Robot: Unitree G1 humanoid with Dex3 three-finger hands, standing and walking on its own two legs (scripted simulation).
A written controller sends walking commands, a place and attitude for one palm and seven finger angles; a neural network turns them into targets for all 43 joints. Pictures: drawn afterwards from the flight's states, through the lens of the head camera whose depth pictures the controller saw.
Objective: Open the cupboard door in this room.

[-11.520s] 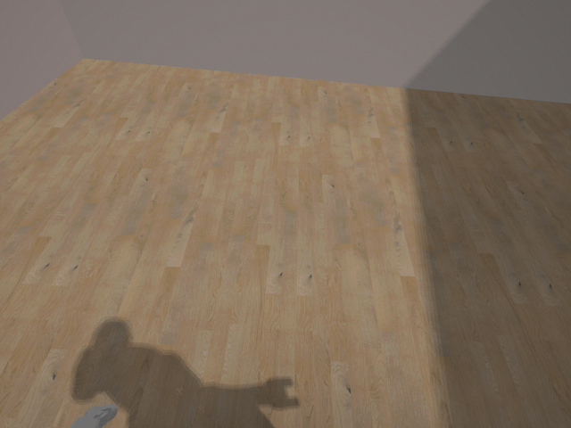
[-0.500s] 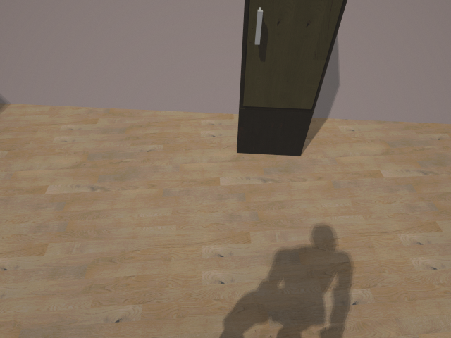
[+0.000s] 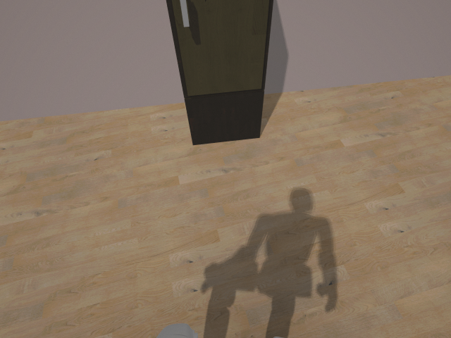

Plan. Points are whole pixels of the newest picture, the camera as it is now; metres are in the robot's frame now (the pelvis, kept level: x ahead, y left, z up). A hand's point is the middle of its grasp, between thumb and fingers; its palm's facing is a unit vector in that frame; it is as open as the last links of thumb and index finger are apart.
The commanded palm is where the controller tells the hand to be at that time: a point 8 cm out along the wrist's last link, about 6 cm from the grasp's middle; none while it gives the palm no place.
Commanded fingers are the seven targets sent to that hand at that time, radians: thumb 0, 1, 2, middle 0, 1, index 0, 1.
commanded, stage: walk to a spot facing it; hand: left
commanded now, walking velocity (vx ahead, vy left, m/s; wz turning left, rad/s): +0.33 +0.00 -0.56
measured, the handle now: (183, 4) +1.15 +0.26 +0.05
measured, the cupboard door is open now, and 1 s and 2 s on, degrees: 0 0 0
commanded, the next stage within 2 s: turn to face it in 1.02 s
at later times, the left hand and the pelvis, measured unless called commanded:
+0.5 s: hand (129, 262) +0.28 +0.27 -0.16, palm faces -0.23 -0.95 -0.20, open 7.4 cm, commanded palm none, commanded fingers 0.00 0.90 0.90 -0.20 -0.30 -0.20 -0.30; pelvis +0.21 +0.07 +0.02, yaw -17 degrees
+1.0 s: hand (230, 168) +0.56 +0.05 -0.15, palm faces -0.59 -0.77 -0.24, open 7.4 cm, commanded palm none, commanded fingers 0.00 0.90 0.90 -0.20 -0.30 -0.20 -0.30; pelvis +0.33 -0.02 +0.00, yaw -34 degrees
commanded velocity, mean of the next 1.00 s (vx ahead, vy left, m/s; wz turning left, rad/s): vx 0.15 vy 0.00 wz -0.58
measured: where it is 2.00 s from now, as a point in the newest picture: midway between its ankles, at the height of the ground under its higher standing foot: (241, 301)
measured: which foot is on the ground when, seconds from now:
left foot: up 0.00-0.34, down 0.36-0.84, up 0.86-1.00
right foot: down 0.00-0.36, up 0.38-0.84, down 0.86-1.00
